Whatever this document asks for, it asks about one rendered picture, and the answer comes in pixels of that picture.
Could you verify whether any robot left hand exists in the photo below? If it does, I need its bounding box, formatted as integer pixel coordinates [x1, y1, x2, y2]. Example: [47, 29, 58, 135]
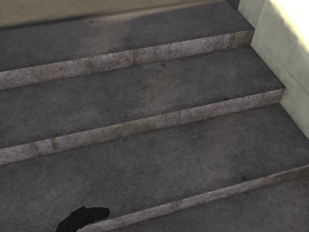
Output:
[53, 206, 110, 232]

